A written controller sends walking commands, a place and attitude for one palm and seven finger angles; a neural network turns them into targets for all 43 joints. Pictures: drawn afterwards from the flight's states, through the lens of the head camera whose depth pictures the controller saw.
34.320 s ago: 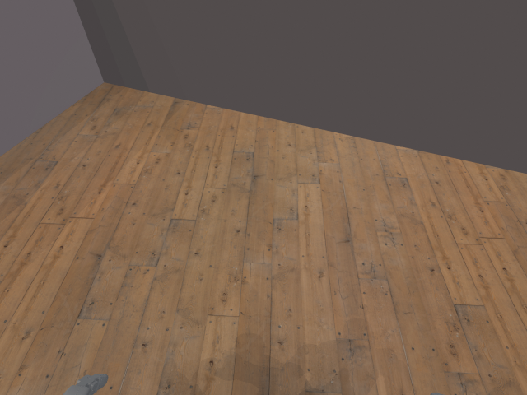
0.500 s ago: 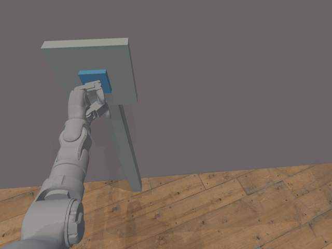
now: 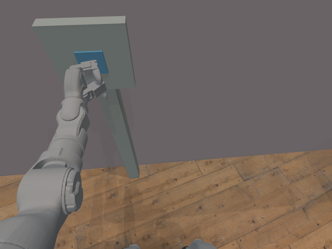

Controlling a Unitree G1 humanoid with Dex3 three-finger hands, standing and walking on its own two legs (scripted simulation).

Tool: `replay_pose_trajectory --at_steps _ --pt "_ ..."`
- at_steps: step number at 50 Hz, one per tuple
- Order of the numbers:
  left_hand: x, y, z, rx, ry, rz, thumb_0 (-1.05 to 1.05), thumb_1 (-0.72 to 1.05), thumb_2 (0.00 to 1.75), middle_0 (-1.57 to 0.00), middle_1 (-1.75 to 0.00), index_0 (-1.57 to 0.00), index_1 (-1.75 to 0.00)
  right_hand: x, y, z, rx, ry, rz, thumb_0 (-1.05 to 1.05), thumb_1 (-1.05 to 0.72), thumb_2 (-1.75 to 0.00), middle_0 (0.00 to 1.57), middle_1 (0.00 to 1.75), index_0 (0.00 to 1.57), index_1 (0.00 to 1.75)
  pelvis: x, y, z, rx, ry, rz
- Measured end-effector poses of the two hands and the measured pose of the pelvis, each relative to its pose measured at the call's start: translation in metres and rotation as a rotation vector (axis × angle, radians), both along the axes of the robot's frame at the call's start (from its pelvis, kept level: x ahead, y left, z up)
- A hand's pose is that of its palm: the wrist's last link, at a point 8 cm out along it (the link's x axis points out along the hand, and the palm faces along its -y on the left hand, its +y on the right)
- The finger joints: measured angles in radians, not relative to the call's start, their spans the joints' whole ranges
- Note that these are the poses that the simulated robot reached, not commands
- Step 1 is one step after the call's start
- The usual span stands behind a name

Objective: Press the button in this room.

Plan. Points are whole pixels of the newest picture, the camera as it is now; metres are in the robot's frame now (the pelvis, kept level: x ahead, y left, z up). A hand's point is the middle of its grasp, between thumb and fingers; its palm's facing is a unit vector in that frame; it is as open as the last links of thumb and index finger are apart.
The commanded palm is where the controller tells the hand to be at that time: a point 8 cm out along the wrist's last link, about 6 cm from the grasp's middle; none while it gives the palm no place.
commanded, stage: hold the button down briefly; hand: left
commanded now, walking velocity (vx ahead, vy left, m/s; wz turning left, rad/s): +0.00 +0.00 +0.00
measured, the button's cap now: (92, 60) +0.53 +0.17 +0.15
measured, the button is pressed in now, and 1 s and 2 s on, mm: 13 0 0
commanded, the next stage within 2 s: pull the fist back off the button in 0.16 s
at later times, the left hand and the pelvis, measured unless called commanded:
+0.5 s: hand (102, 85) +0.48 +0.14 +0.12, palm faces +0.06 -1.00 -0.01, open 2.6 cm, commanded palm +0.46 +0.19 +0.12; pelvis -0.01 +0.00 +0.00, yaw -1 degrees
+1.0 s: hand (103, 101) +0.43 +0.14 +0.11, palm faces +0.06 -1.00 +0.01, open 3.0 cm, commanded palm +0.39 +0.19 +0.12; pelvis +0.03 +0.00 +0.01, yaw -2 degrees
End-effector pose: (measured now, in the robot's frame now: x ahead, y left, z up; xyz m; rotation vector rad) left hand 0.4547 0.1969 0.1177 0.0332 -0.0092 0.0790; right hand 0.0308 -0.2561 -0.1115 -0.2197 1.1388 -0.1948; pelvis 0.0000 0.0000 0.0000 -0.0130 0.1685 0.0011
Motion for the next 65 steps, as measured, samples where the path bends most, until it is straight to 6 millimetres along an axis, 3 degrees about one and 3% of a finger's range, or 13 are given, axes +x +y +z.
replay_pose_trajectory --at_steps 14,28,35,44,58,65 --pt "0.001 0.001 0.000 -0.004 0.003 -0.012 -0.06 0.78 0.99 -1.30 -1.50 -1.35 -1.50 -0.027 -0.010 0.002 -0.028 0.015 -0.024 0.01 -0.91 -0.90 0.20 0.30 0.21 0.30 -0.010 -0.004 -0.003 -0.002 0.010 -0.006" --pt "-0.005 0.000 -0.002 -0.024 -0.007 -0.015 -0.06 0.79 0.98 -1.30 -1.50 -1.33 -1.50 -0.015 -0.008 0.004 -0.012 -0.022 -0.021 0.01 -0.91 -0.90 0.20 0.29 0.20 0.30 -0.007 -0.004 -0.002 -0.001 0.007 -0.017" --pt "-0.013 -0.003 -0.002 -0.027 -0.017 -0.015 -0.06 0.83 0.96 -1.30 -1.50 -1.31 -1.50 0.009 -0.002 0.004 0.015 -0.067 -0.011 0.01 -0.91 -0.90 0.20 0.29 0.20 0.30 0.002 -0.003 0.001 0.002 -0.009 -0.025" --pt "-0.029 -0.008 -0.010 -0.037 -0.005 -0.027 -0.02 0.87 0.92 -1.30 -1.50 -1.30 -1.50 0.058 0.004 0.014 0.039 -0.167 0.000 0.01 -0.91 -0.90 0.20 0.29 0.20 0.30 0.019 -0.002 0.007 0.004 -0.037 -0.040" --pt "-0.078 -0.005 -0.004 -0.029 -0.029 -0.032 0.01 0.90 0.90 -1.30 -1.50 -1.30 -1.50 0.144 0.014 0.036 0.061 -0.334 0.083 0.01 -0.91 -0.90 0.20 0.29 0.20 0.30 0.042 -0.004 0.014 0.004 -0.088 -0.027" --pt "-0.098 -0.006 -0.006 -0.026 0.007 -0.022 0.01 0.90 0.90 -1.30 -1.50 -1.30 -1.50 0.173 0.023 0.046 0.068 -0.398 0.132 0.01 -0.91 -0.90 0.20 0.29 0.20 0.30 0.042 -0.006 0.015 0.005 -0.116 -0.009"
